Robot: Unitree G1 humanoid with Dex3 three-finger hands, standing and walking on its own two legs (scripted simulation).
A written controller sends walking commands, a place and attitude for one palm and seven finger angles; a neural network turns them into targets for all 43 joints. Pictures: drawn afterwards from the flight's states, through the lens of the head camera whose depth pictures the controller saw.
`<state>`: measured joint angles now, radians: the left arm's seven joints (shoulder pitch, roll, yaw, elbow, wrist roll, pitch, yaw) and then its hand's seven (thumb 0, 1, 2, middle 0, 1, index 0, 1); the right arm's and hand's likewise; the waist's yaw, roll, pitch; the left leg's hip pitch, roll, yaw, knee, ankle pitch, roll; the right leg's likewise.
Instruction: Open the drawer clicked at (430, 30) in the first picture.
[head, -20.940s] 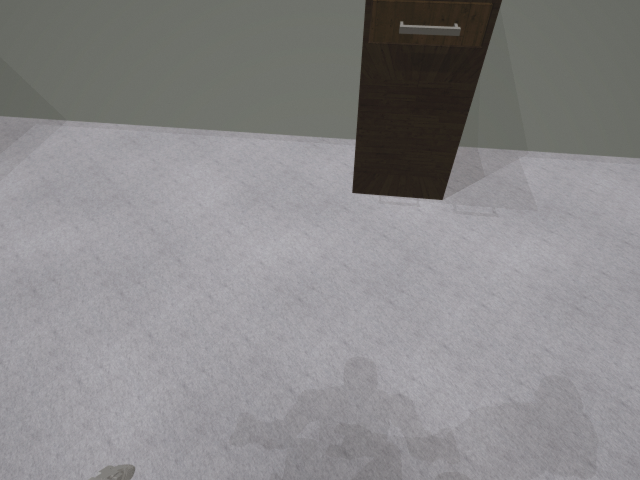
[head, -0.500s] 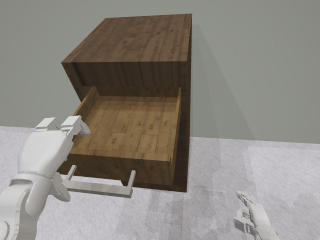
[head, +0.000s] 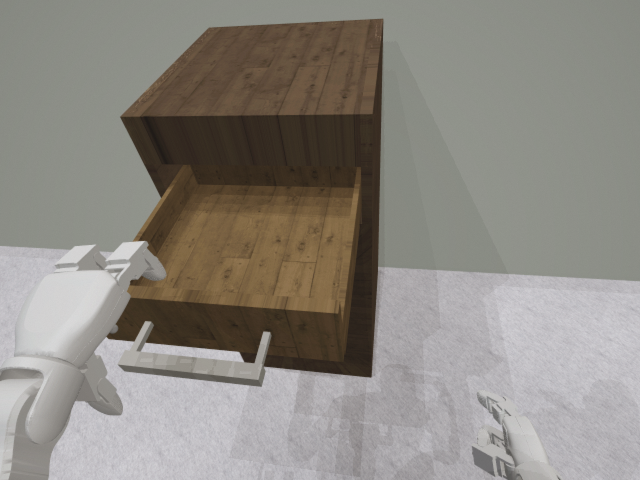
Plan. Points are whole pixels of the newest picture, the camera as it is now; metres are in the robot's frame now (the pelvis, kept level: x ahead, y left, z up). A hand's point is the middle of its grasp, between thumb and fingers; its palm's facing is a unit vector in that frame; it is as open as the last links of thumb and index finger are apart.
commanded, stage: draw the hand back to the body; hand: left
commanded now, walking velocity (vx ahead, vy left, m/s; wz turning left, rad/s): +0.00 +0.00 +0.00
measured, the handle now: (197, 351) +0.26 +0.23 +0.00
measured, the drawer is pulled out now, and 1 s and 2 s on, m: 0.30 0.30 0.30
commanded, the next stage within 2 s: step back with the hand held close in 1.22 s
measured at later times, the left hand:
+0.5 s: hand (119, 302) +0.21 +0.23 +0.19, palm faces +0.42 -0.84 -0.34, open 13.0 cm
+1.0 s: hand (103, 313) +0.20 +0.24 +0.18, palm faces +0.44 -0.81 -0.39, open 8.7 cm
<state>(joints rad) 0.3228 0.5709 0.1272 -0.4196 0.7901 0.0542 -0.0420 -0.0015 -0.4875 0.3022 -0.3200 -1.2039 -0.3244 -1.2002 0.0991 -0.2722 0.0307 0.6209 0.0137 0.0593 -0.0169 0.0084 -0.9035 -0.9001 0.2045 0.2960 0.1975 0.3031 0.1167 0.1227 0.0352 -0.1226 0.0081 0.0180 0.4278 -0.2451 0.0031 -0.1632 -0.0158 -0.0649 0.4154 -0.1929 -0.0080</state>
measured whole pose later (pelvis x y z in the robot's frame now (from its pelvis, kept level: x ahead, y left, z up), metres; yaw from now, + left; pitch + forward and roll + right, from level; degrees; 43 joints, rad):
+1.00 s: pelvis +0.02 +0.00 +0.00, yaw +0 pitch -5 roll -1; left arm 0.48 0.32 0.33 -0.49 -0.06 -0.14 0.10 0.00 0.56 0.76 -0.24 -0.52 -0.24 -0.52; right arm 0.17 -0.21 0.01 0.63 -0.01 -0.13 -0.07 0.01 -0.90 -0.90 0.21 0.30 0.20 0.30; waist 0.07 0.07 0.05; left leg -0.06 0.03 0.02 0.41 -0.26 0.00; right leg -0.09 0.00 -0.07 0.36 -0.19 -0.01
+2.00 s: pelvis -0.06 +0.01 -0.02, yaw +0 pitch +1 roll -1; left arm 0.59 0.37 0.44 -0.69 -0.02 -0.25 0.16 0.01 0.89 0.90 -0.21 -0.31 -0.22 -0.30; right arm 0.20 -0.19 0.00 0.54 -0.01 -0.11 -0.07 0.01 -0.90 -0.90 0.21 0.30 0.20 0.30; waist 0.00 -0.01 0.04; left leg -0.43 0.00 0.03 0.66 -0.26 0.03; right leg -0.45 -0.03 -0.05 0.60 -0.17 0.00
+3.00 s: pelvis -0.29 -0.01 -0.01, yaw +0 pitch +0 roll +0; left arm 0.59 0.37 0.39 -0.62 -0.04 -0.18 0.15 0.01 0.89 0.90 -0.21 -0.31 -0.22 -0.30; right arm 0.22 -0.19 0.01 0.62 0.00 -0.07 -0.05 0.01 -0.90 -0.90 0.21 0.30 0.20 0.30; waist 0.00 -0.01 -0.02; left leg -0.45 0.01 0.02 0.84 -0.34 -0.01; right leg -0.29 0.02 -0.05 0.52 -0.24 -0.05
